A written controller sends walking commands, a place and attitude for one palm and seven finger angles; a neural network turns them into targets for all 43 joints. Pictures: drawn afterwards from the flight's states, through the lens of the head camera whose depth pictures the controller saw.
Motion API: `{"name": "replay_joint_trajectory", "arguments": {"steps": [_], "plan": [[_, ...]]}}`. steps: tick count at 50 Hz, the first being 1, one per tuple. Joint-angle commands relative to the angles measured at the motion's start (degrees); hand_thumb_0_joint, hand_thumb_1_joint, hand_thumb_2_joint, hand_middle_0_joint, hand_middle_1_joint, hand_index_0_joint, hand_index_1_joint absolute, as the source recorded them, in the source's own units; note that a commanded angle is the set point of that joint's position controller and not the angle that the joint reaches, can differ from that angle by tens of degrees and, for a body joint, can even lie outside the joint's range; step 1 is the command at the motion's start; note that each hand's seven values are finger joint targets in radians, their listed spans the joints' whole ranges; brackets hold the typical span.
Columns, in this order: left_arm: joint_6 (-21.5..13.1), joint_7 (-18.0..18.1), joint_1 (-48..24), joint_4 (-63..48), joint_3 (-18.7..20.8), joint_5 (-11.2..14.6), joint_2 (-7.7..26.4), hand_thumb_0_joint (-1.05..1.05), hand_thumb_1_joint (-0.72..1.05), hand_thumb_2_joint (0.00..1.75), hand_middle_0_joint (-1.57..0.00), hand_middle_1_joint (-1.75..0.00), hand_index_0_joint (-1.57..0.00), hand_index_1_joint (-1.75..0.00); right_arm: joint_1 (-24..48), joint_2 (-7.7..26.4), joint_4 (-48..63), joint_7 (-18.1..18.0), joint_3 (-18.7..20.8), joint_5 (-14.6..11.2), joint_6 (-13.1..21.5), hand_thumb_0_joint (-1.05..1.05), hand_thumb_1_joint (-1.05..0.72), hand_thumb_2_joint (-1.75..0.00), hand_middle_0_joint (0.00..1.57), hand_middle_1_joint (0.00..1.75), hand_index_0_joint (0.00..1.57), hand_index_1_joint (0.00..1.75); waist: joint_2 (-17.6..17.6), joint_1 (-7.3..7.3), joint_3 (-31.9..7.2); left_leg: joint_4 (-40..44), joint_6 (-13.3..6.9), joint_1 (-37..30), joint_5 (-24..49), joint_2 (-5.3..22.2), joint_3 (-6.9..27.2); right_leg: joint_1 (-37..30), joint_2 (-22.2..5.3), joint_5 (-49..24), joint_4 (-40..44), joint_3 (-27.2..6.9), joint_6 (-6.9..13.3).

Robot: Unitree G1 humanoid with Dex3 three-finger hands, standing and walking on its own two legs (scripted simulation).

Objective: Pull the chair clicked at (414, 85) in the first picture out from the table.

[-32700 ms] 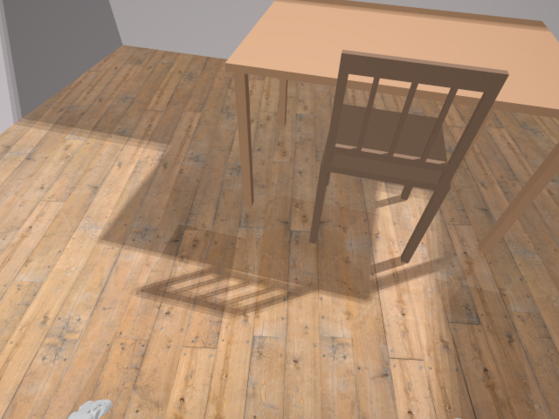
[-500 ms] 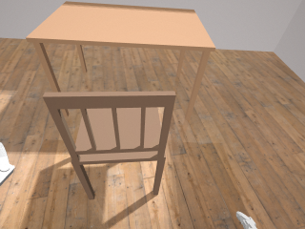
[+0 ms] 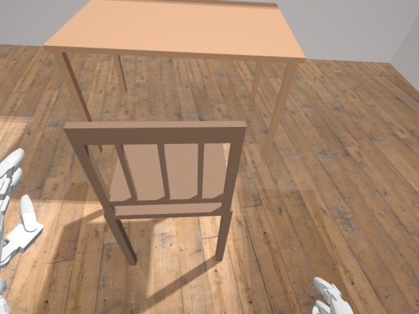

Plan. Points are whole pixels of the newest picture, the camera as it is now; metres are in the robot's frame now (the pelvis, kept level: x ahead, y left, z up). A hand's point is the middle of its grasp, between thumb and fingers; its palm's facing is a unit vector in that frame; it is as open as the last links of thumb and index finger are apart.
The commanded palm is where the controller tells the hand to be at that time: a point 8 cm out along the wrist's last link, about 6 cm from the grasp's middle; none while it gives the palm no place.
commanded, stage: let the arm hang, fingers relaxed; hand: left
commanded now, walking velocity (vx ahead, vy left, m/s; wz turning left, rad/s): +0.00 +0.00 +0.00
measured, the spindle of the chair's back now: (164, 172) +0.50 +0.16 -0.10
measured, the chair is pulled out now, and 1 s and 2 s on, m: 0.56 0.56 0.56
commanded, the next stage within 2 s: look to check the result in 1.08 s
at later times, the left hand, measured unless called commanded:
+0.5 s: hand out of the picture +0.00 +0.19 -0.17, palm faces +0.04 -0.97 -0.24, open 7.1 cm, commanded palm none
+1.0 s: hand out of the picture +0.00 +0.13 -0.18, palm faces +0.05 -0.98 -0.17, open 7.3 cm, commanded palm none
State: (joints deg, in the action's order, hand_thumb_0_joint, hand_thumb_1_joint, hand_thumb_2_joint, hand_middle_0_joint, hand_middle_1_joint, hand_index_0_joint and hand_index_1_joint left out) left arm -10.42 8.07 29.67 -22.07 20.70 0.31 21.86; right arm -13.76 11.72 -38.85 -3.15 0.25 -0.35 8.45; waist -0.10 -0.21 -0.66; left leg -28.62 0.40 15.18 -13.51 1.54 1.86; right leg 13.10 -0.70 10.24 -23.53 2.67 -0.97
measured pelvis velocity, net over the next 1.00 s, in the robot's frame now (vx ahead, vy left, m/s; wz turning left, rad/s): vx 0.00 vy -0.03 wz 0.03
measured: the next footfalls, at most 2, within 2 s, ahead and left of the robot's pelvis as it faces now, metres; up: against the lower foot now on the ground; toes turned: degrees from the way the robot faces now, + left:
none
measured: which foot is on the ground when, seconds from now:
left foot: down 0.00-1.00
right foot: down 0.00-1.00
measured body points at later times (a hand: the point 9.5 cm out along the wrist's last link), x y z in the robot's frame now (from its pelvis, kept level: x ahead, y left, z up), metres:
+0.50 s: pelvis +0.00 -0.01 +0.00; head +0.02 +0.00 +0.45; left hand +0.00 +0.24 -0.15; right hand +0.02 -0.25 -0.15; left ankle +0.02 +0.12 -0.74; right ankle +0.02 -0.13 -0.74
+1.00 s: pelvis +0.00 -0.03 +0.00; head +0.01 -0.03 +0.45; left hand -0.01 +0.19 -0.16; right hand -0.01 -0.23 -0.16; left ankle +0.02 +0.12 -0.74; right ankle +0.02 -0.13 -0.74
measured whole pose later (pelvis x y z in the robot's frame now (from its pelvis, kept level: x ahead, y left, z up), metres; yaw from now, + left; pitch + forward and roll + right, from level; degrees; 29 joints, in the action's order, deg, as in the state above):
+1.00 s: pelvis +0.00 -0.03 +0.00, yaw +2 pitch -1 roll +0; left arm 1.3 1.8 17.9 59.5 -0.9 -0.5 8.3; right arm -20.3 6.0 -59.9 -1.5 -0.4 1.2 -0.7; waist 0.2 0.1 2.0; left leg -28.2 2.4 14.2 -13.2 1.9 4.1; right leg 13.8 -0.5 13.5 -28.1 4.9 1.5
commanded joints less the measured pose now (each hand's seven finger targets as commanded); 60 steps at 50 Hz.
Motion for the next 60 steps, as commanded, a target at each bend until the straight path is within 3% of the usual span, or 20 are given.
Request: {"name": "replay_joint_trajectory", "arguments": {"steps": [1,3,5,6,8,12,16,21,24,25,28,31,34,35,39,42,45,50,58,60], "plan": [[11.02,-7.84,-1.89,29.94,-14.83,-2.42,-7.38,0.0,0.9,0.9,-0.2,-0.3,-0.2,-0.3,0.28,5.91,-2.09,3.07,2.93,0.85,-2.2,0.0,-0.9,-0.9,0.2,0.3,0.2,0.3,-2.88,-0.87,-3.55,0.52,-2.44,1.4,19.02,3.99,3.63,1.37,-4.9,-8.56,-4.93,-0.98,1.67],[10.97,-7.7,-6.26,34.94,-15.78,-2.21,-6.65,0.0,0.9,0.9,-0.2,-0.3,-0.2,-0.3,1.66,6.33,-1.49,3.1,2.24,1.62,-3.83,0.0,-0.9,-0.9,0.2,0.3,0.2,0.3,-0.73,0.3,-3.51,2.96,-3.8,5.96,13.79,5.25,7.6,-0.17,-3.86,-1.78,-6.32,-0.8,1.47],[10.86,-7.43,-9.31,40.83,-16.28,-2.38,-5.29,0.0,0.9,0.9,-0.2,-0.3,-0.2,-0.3,1.16,6.76,-2.03,3.07,2.24,1.91,-5.06,0.0,-0.9,-0.9,0.2,0.3,0.2,0.3,7.11,0.48,-3.44,1.56,-3.7,4.6,14.52,3.67,7.06,-1.83,-4.44,-4.55,-5.28,-2.0,3.04],[10.86,-7.23,-10.08,43.72,-16.54,-2.36,-4.4,0.0,0.9,0.9,-0.2,-0.3,-0.2,-0.3,0.76,7.33,-1.81,2.95,2.11,2.01,-5.68,0.0,-0.9,-0.9,0.2,0.3,0.2,0.3,8.8,0.38,-4.76,0.87,-3.54,3.6,16.39,3.23,6.79,-3.14,-5.26,-7.35,-5.35,-2.82,3.49],[11.12,-6.84,-11.31,49.88,-17.25,-2.06,-3.71,0.0,0.9,0.9,-0.2,-0.3,-0.2,-0.3,0.25,7.52,-3.26,2.53,1.75,1.86,-6.31,0.0,-0.9,-0.9,0.2,0.3,0.2,0.3,6.77,0.31,-6.05,1.02,-3.13,0.08,19.59,2.52,6.12,-3.97,-5.49,-9.77,-5.28,-3.44,4.0],[11.36,-6.52,-10.13,60.99,-18.86,-1.41,-2.91,0.0,0.9,0.9,-0.2,-0.3,-0.2,-0.3,-0.06,6.37,-7.2,2.11,0.69,1.52,-6.93,0.0,-0.9,-0.9,0.2,0.3,0.2,0.3,-8.15,0.92,-3.31,3.64,-2.96,-0.5,15.39,2.64,5.35,-3.91,-4.41,-3.74,-2.79,-3.67,3.0],[11.41,-6.26,-9.23,66.54,-18.48,-1.53,-5.05,0.0,0.9,0.9,-0.2,-0.3,-0.2,-0.3,-3.46,3.88,-9.56,1.59,1.16,1.71,-7.77,0.0,-0.9,-0.9,0.2,0.3,0.2,0.3,-11.85,0.38,-0.96,5.12,-2.99,0.73,5.28,2.72,5.35,-3.33,-4.05,-0.31,0.04,-2.65,3.39],[11.48,-6.79,-10.53,71.93,-19.53,-1.21,-4.71,0.0,0.9,0.9,-0.2,-0.3,-0.2,-0.3,-6.23,4.35,-11.99,1.73,1.39,1.56,-8.49,0.0,-0.9,-0.9,0.2,0.3,0.2,0.3,-4.32,0.32,4.16,7.89,-3.19,4.93,-5.57,3.16,6.44,-1.44,-4.09,5.29,1.91,-2.55,3.64],[11.31,-6.83,-10.17,74.25,-19.83,-1.02,-4.71,0.0,0.9,0.9,-0.2,-0.3,-0.2,-0.3,-8.03,4.16,-13.25,1.77,1.27,1.44,-8.37,0.0,-0.9,-0.9,0.2,0.3,0.2,0.3,0.19,0.29,3.62,7.34,-3.18,3.87,-4.66,2.74,5.99,-0.97,-4.79,6.34,2.51,-3.16,3.82],[11.35,-6.83,-10.04,74.76,-19.88,-0.98,-4.74,0.0,0.9,0.9,-0.2,-0.3,-0.2,-0.3,-8.32,3.92,-13.62,1.68,1.32,1.42,-8.53,0.0,-0.9,-0.9,0.2,0.3,0.2,0.3,0.34,0.36,5.17,7.33,-3.31,4.22,-4.89,2.5,5.57,-0.13,-4.68,7.28,3.28,-3.25,4.0],[11.21,-6.69,-9.35,76.18,-20.09,-0.79,-4.7,0.0,0.9,0.9,-0.2,-0.3,-0.2,-0.3,-9.64,3.64,-14.98,1.62,0.96,1.39,-8.3,0.0,-0.9,-0.9,0.2,0.3,0.2,0.3,1.27,0.26,3.25,6.42,-3.12,2.27,-2.01,2.53,5.18,-0.17,-5.14,6.61,2.83,-3.7,4.05],[11.17,-6.52,-8.53,77.38,-20.18,-0.76,-4.84,0.0,0.9,0.9,-0.2,-0.3,-0.2,-0.3,-10.25,2.86,-16.19,1.57,0.81,1.37,-8.34,0.0,-0.9,-0.9,0.2,0.3,0.2,0.3,0.21,0.39,4.24,6.32,-3.16,2.38,-1.67,2.32,4.51,0.43,-5.26,7.17,3.26,-3.96,4.23],[11.0,-6.38,-8.37,78.28,-20.25,-0.67,-5.29,0.0,0.9,0.9,-0.2,-0.3,-0.2,-0.3,-10.91,2.03,-17.13,1.5,0.55,1.23,-8.19,0.0,-0.9,-0.9,0.2,0.3,0.2,0.3,2.18,0.4,3.77,5.64,-3.04,1.57,0.53,2.24,4.22,0.52,-5.46,6.38,2.97,-4.0,4.34],[11.06,-6.33,-8.33,78.39,-20.34,-0.65,-5.4,0.0,0.9,0.9,-0.2,-0.3,-0.2,-0.3,-10.77,1.9,-17.47,1.43,0.58,1.19,-8.36,0.0,-0.9,-0.9,0.2,0.3,0.2,0.3,1.16,0.48,5.8,5.86,-3.08,2.35,0.05,2.14,3.84,1.39,-5.24,7.12,3.51,-3.94,4.5],[10.86,-6.11,-7.75,78.96,-20.16,-0.67,-6.11,0.0,0.9,0.9,-0.2,-0.3,-0.2,-0.3,-11.7,0.68,-18.43,1.4,0.4,1.27,-8.25,0.0,-0.9,-0.9,0.2,0.3,0.2,0.3,1.37,0.35,4.79,4.95,-2.75,1.47,1.4,1.82,3.22,1.39,-5.69,7.29,3.35,-4.4,4.67],[10.92,-6.05,-7.83,79.21,-20.05,-0.69,-6.65,0.0,0.9,0.9,-0.2,-0.3,-0.2,-0.3,-11.35,0.02,-18.94,1.28,0.31,1.35,-8.19,0.0,-0.9,-0.9,0.2,0.3,0.2,0.3,-1.49,0.53,5.97,5.49,-2.67,2.26,1.07,2.08,3.36,1.7,-5.39,6.94,3.11,-4.11,4.6],[10.82,-5.99,-7.71,79.46,-20.03,-0.73,-7.08,0.0,0.9,0.9,-0.2,-0.3,-0.2,-0.3,-11.02,-0.5,-19.21,1.13,0.43,1.24,-8.32,0.0,-0.9,-0.9,0.2,0.3,0.2,0.3,0.06,0.65,6.68,5.22,-2.65,2.04,1.36,1.94,2.85,1.72,-5.23,6.55,3.9,-4.26,4.76],[10.81,-5.96,-8.1,79.88,-19.9,-0.72,-7.62,0.0,0.9,0.9,-0.2,-0.3,-0.2,-0.3,-11.36,-1.38,-19.59,1.03,0.52,1.33,-8.54,0.0,-0.9,-0.9,0.2,0.3,0.2,0.3,-1.03,0.41,7.83,4.93,-2.49,2.04,0.64,1.83,2.46,2.71,-5.23,7.79,4.68,-4.52,4.93],[10.69,-5.93,-8.33,79.66,-19.66,-0.69,-8.15,0.0,0.9,0.9,-0.2,-0.3,-0.2,-0.3,-11.51,-0.86,-19.56,0.84,0.67,1.28,-8.04,0.0,-0.9,-0.9,0.2,0.3,0.2,0.3,-1.07,0.44,3.89,5.42,-2.5,0.82,3.24,2.71,3.23,-0.32,-5.1,3.55,2.85,-3.85,4.64],[10.83,-5.96,-8.63,79.75,-19.77,-0.67,-8.18,0.0,0.9,0.9,-0.2,-0.3,-0.2,-0.3,-10.92,-0.98,-19.63,0.78,0.67,1.25,-8.19,0.0,-0.9,-0.9,0.2,0.3,0.2,0.3,-0.8,0.57,6.09,6.21,-2.64,1.61,2.17,2.83,3.42,0.56,-4.78,4.26,3.34,-3.54,4.71]]}}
